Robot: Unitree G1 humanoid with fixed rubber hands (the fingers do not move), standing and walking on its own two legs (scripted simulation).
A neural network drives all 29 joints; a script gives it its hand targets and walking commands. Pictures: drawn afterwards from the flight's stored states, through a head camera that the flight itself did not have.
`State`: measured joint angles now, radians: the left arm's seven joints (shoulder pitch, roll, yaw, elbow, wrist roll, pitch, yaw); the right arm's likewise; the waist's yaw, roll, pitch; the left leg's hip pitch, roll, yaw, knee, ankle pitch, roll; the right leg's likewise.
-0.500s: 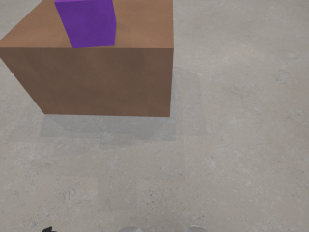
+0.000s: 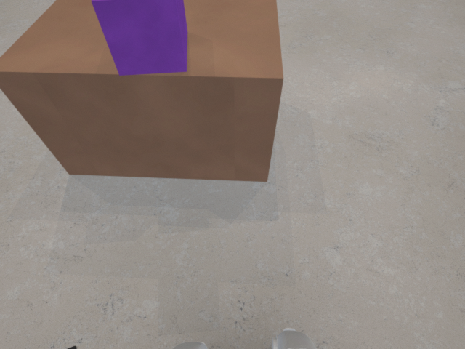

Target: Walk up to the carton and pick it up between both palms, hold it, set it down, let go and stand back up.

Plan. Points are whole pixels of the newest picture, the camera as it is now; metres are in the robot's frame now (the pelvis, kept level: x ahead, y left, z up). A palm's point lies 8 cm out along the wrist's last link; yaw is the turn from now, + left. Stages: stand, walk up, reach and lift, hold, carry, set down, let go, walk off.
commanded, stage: walk up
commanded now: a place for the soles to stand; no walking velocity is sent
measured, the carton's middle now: (148, 19) +1.12 +0.34 +0.00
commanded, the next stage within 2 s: none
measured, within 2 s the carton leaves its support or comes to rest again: neither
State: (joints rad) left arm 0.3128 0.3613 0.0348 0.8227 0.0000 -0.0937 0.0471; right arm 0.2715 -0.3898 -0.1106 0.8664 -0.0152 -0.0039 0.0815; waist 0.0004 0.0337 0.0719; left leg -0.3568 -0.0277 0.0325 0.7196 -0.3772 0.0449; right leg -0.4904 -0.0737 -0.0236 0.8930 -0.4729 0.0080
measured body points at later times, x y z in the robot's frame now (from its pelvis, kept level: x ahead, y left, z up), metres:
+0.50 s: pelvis +0.07 +0.07 -0.01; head +0.10 +0.06 +0.44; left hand +0.12 +0.39 -0.11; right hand +0.14 -0.24 -0.13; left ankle +0.08 +0.17 -0.72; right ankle +0.07 -0.07 -0.67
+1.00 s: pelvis +0.12 +0.15 -0.02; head +0.15 +0.13 +0.43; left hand +0.16 +0.47 -0.12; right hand +0.21 -0.17 -0.15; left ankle +0.15 +0.26 -0.72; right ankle +0.14 -0.02 -0.68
